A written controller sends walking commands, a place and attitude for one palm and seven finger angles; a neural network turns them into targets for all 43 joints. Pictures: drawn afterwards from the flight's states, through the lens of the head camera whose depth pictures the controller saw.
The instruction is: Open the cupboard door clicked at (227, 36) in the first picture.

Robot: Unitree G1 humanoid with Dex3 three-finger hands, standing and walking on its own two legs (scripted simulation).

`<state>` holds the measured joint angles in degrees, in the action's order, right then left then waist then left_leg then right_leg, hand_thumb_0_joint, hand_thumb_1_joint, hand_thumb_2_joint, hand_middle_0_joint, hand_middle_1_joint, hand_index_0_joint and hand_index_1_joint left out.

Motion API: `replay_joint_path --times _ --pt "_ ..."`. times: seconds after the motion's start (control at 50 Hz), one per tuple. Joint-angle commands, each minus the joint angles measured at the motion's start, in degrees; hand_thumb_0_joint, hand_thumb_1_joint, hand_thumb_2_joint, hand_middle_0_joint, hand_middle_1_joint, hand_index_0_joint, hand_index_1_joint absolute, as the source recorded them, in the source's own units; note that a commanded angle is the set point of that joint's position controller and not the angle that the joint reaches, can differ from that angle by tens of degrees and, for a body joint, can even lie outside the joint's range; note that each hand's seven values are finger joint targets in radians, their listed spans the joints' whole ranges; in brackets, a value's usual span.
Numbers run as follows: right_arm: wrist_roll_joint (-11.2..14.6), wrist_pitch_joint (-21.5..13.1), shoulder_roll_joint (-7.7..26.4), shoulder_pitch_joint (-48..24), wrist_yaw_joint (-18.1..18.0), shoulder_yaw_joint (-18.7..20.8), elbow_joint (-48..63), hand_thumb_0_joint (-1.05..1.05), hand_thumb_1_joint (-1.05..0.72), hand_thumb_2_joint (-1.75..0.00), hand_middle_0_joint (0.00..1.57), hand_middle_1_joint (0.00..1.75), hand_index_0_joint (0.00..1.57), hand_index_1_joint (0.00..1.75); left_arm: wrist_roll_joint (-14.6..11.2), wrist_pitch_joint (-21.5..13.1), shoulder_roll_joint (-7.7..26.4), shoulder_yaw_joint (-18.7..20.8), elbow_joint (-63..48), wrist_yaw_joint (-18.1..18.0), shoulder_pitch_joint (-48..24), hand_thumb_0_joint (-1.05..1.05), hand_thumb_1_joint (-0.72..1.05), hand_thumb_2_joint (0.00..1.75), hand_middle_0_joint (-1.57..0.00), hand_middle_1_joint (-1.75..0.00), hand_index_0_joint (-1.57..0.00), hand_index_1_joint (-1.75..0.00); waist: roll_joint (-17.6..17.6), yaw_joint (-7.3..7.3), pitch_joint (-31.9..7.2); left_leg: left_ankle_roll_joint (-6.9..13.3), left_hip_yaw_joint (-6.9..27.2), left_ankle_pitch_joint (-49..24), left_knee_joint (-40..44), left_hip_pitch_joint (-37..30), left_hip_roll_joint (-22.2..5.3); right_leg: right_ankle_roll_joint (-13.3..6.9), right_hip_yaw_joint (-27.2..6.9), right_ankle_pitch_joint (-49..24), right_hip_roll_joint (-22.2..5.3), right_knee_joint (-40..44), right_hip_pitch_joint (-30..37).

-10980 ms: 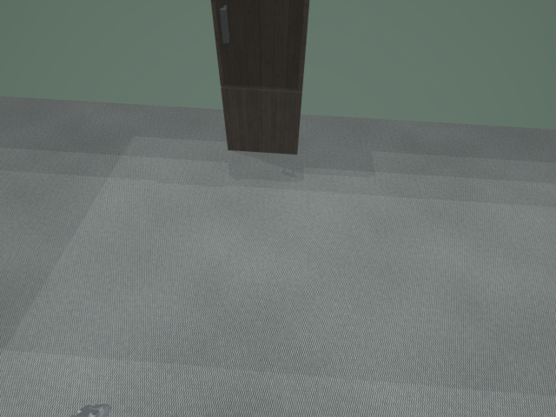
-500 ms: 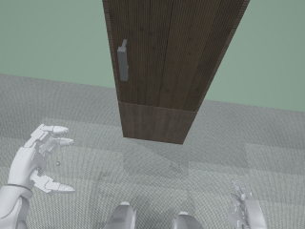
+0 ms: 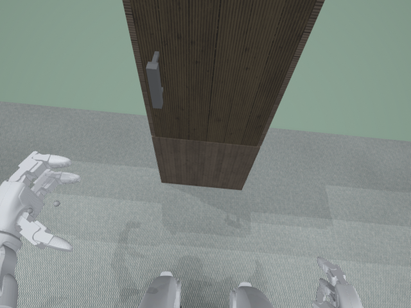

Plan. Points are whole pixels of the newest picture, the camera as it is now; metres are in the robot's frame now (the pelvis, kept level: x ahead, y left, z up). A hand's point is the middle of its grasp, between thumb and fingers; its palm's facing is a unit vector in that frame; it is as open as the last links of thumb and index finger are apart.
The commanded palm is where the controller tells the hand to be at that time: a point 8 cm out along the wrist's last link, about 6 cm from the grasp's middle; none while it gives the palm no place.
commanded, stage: raise the hand with hooked fingers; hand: left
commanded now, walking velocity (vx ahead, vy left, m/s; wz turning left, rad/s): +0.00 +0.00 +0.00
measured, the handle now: (157, 80) +0.62 +0.15 +0.02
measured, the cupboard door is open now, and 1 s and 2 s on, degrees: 0 0 0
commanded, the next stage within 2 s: move the hooked fingers beside the handle in 0.36 s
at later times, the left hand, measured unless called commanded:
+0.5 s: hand (59, 206) +0.28 +0.27 +0.04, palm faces -0.03 -1.00 -0.06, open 13.9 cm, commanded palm +0.27 +0.31 +0.05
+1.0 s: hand (88, 159) +0.37 +0.25 +0.04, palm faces -0.04 -1.00 -0.04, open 13.9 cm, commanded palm +0.36 +0.29 +0.04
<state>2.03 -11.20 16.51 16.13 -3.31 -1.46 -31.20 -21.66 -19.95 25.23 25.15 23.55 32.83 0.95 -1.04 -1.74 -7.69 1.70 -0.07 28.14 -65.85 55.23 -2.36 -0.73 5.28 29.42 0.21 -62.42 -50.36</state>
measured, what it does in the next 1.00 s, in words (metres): stands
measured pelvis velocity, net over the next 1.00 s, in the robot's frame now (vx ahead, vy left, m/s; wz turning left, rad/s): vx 0.00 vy -0.01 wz -0.01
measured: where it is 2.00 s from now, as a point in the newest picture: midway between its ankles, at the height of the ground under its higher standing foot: outside the picture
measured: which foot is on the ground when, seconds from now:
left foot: down 0.00-1.00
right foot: down 0.00-1.00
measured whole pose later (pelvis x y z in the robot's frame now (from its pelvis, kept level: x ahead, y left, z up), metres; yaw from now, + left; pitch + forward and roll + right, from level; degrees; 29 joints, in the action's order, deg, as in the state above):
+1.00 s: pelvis +0.00 -0.01 +0.00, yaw -1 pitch +20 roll -3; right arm 1.9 -6.5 16.2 17.2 -3.1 -1.8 -33.0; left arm -15.9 -20.3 27.0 24.4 40.3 28.8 -19.4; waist -0.8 -3.9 -7.9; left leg 1.1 -0.5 28.2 -66.5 58.1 -2.8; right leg -1.3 4.7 29.7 0.7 -64.0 -54.0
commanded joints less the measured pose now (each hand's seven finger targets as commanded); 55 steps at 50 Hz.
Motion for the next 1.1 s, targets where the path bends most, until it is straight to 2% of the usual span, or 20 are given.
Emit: replay_joint_path --times 0.0,0.18,0.24,0.3,0.34,0.44,0.46,0.52,0.54,0.6,0.66,0.68,0.72,0.76,0.8,0.86,0.9,0.94,1.0,1.08 --pt "0.19 -3.14 8.85 0.23 -0.22 4.14 7.73 0.00 -0.90 -0.90 0.20 0.30 0.20 0.30 -1.64 -3.82 13.49 5.78 -10.66 -0.22 -6.20 0.00 -0.50 0.30 -0.30 -1.20 -0.30 -1.20 -4.70 1.07 -16.40 -0.25 3.12 -17.98 9.54 -16.21 1.41 -1.18 -1.95 -13.05 2.02 7.35 5.53" --pt "0.41 -2.45 8.65 -0.02 -0.38 4.09 8.20 0.00 -0.90 -0.90 0.20 0.30 0.20 0.30 -1.04 -4.76 13.47 5.49 -11.19 -0.75 -6.55 0.00 -0.50 0.30 -0.30 -1.20 -0.30 -1.20 -5.18 0.69 -16.44 -0.12 2.77 -14.91 10.06 -16.31 1.43 -0.88 -2.39 -10.77 1.76 8.09 5.50" --pt "0.36 -2.45 8.49 -0.32 -0.39 3.89 8.06 0.00 -0.90 -0.90 0.20 0.30 0.20 0.30 -1.14 -4.95 13.57 5.42 -11.60 -0.57 -7.35 0.00 -0.50 0.30 -0.30 -1.20 -0.30 -1.20 -6.80 0.89 -16.58 -0.35 3.02 -15.31 10.06 -16.92 1.43 -1.07 -2.29 -10.88 1.78 7.75 5.23" --pt "0.31 -2.38 8.59 -0.16 -0.70 3.78 8.11 0.00 -0.90 -0.90 0.20 0.30 0.20 0.30 -1.45 -4.58 13.42 5.52 -10.32 -0.53 -7.40 0.00 -0.50 0.30 -0.30 -1.20 -0.30 -1.20 -3.99 0.40 -15.44 0.03 2.92 -14.35 9.51 -15.01 1.52 -1.00 -2.57 -10.64 1.96 8.08 5.48" --pt "0.41 -2.41 8.51 -0.38 -0.67 3.72 8.05 0.00 -0.90 -0.90 0.20 0.30 0.20 0.30 -1.08 -4.68 13.23 5.07 -10.51 -0.31 -7.90 0.00 -0.50 0.30 -0.30 -1.20 -0.30 -1.20 -5.69 0.58 -16.36 -0.13 2.89 -14.65 9.66 -15.95 1.52 -0.96 -2.46 -10.88 1.74 7.81 5.37" --pt "0.38 -2.45 8.49 -0.45 -0.69 3.68 8.08 0.00 -0.90 -0.90 0.20 0.30 0.20 0.30 -1.20 -4.46 13.33 5.05 -10.70 -0.05 -7.96 0.00 -0.50 0.30 -0.30 -1.20 -0.30 -1.20 -4.96 0.50 -16.52 -0.09 2.91 -15.42 9.32 -15.77 1.56 -0.92 -2.54 -11.92 1.76 7.69 5.79" --pt "0.40 -2.50 8.44 -0.57 -0.72 3.70 7.89 0.00 -0.90 -0.90 0.20 0.30 0.20 0.30 -1.08 -4.65 12.60 4.02 -11.54 -0.07 -9.65 0.00 -0.50 0.30 -0.30 -1.20 -0.30 -1.20 -6.19 0.11 -16.54 -0.11 2.89 -15.22 9.23 -16.53 1.50 -0.90 -2.49 -11.66 1.70 7.68 4.77" --pt "0.30 -2.47 8.75 0.07 -1.24 3.59 6.54 0.00 -0.90 -0.90 0.20 0.30 0.20 0.30 -0.49 -4.54 12.50 3.16 -8.70 -0.63 -15.81 0.00 -0.50 0.30 -0.30 -1.20 -0.30 -1.20 -3.97 -1.24 -15.31 -0.07 3.23 -13.17 8.43 -15.00 1.25 -0.80 -2.53 -9.90 1.80 7.45 2.63" --pt "0.30 -2.48 8.86 -0.12 -1.42 3.48 6.12 0.00 -0.90 -0.90 0.20 0.30 0.20 0.30 0.02 -4.61 12.63 2.54 -7.88 -0.77 -18.65 0.00 -0.50 0.30 -0.30 -1.20 -0.30 -1.20 -5.38 -1.41 -14.86 -0.15 3.36 -12.35 8.33 -14.61 1.32 -0.88 -2.70 -9.15 1.58 7.30 1.99" --pt "0.29 -2.44 8.87 0.14 -1.72 3.46 5.78 0.00 -0.90 -0.90 0.20 0.30 0.20 0.30 1.16 -4.33 12.31 0.87 -7.01 -1.39 -23.40 0.00 -0.50 0.30 -0.30 -1.20 -0.30 -1.20 -5.91 -1.58 -16.74 0.03 3.46 -12.17 8.21 -15.60 1.29 -1.08 -2.82 -8.76 1.52 7.10 1.47" --pt "0.32 -1.69 8.88 0.58 -1.60 3.50 5.59 0.00 -0.90 -0.90 0.20 0.30 0.20 0.30 2.24 -3.66 14.74 2.60 -4.76 -2.04 -23.93 0.00 -0.50 0.30 -0.30 -1.20 -0.30 -1.20 -6.18 -0.43 -19.35 -0.20 3.19 -14.66 8.55 -16.79 1.23 -1.08 -3.07 -10.97 1.18 7.10 3.59" --pt "0.27 -1.35 8.62 0.57 -1.45 3.44 5.63 0.00 -0.90 -0.90 0.20 0.30 0.20 0.30 2.38 -3.28 13.94 2.01 -4.42 -2.35 -24.59 0.00 -0.50 0.30 -0.30 -1.20 -0.30 -1.20 -5.43 -0.64 -19.93 -0.01 2.94 -15.26 8.44 -16.57 1.30 -0.90 -3.14 -11.86 1.20 7.19 4.17" --pt "0.09 -0.57 8.66 0.96 -1.29 3.25 5.29 0.00 -0.90 -0.90 0.20 0.30 0.20 0.30 2.64 -2.88 16.71 4.86 -1.53 -3.13 -25.26 0.00 -0.50 0.30 -0.30 -1.20 -0.30 -1.20 -4.69 -0.03 -20.12 -0.08 2.57 -16.33 7.95 -14.77 1.25 -0.90 -3.48 -13.43 1.28 6.82 5.78" --pt "0.17 0.18 8.44 0.94 -1.01 3.18 5.40 0.00 -0.90 -0.90 0.20 0.30 0.20 0.30 3.20 -2.87 16.20 4.08 0.11 -3.73 -27.67 0.00 -0.50 0.30 -0.30 -1.20 -0.30 -1.20 -5.25 -0.37 -19.01 -0.12 2.27 -15.72 8.18 -13.84 1.31 -0.81 -3.55 -13.32 1.19 6.92 5.74" --pt "0.07 0.74 8.55 1.70 -0.86 3.25 5.24 0.00 -0.90 -0.90 0.20 0.30 0.20 0.30 3.31 -2.94 16.60 4.54 2.00 -4.19 -28.80 0.00 -0.50 0.30 -0.30 -1.20 -0.30 -1.20 -3.36 -0.69 -19.89 0.15 1.99 -16.37 7.51 -12.86 1.23 -0.76 -3.84 -14.56 1.42 6.78 6.90" --pt "0.11 1.64 8.75 2.67 -0.50 3.47 4.77 0.00 -0.90 -0.90 0.20 0.30 0.20 0.30 4.14 -3.34 17.17 4.41 4.84 -4.02 -30.80 0.00 -0.50 0.30 -0.30 -1.20 -0.30 -1.20 -4.74 -1.04 -19.94 0.01 1.76 -16.49 7.56 -13.26 1.08 -0.64 -3.98 -14.92 1.36 6.82 5.87" --pt "0.08 1.92 8.64 3.23 -0.31 3.66 4.54 0.00 -0.90 -0.90 0.20 0.30 0.20 0.30 4.39 -4.07 14.93 2.00 4.43 -3.83 -34.06 0.00 -0.50 0.30 -0.30 -1.20 -0.30 -1.20 -5.22 -1.87 -20.80 0.08 2.16 -18.07 7.30 -14.80 0.99 -0.83 -3.71 -15.82 1.56 6.30 4.85" --pt "0.07 2.61 9.09 4.17 -0.21 3.92 3.76 0.00 -0.90 -0.90 0.20 0.30 0.20 0.30 4.62 -4.28 16.43 3.21 6.57 -3.93 -34.51 0.00 -0.50 0.30 -0.30 -1.20 -0.30 -1.20 -4.31 -1.90 -21.37 0.09 2.04 -18.27 7.29 -14.78 0.87 -0.62 -3.94 -16.30 1.56 6.69 5.02" --pt "-0.10 3.33 9.02 4.74 -0.15 3.88 2.80 0.00 -0.90 -0.90 0.20 0.30 0.20 0.30 5.31 -4.89 16.46 2.39 8.04 -4.26 -40.34 0.00 -0.50 0.30 -0.30 -1.20 -0.30 -1.20 -6.07 -2.55 -21.57 0.12 2.08 -18.47 6.59 -14.94 0.86 -0.84 -3.86 -16.27 1.56 5.98 3.61" --pt "-0.25 4.41 9.19 5.77 -0.16 3.93 1.62 0.00 -0.90 -0.90 0.20 0.30 0.20 0.30 6.80 -5.75 17.55 2.44 11.91 -5.36 -46.23 0.00 -0.50 0.30 -0.30 -1.20 -0.30 -1.20 -5.35 -3.20 -21.53 0.13 2.40 -16.74 6.61 -14.43 0.72 -0.65 -3.83 -14.36 1.48 6.03 2.07"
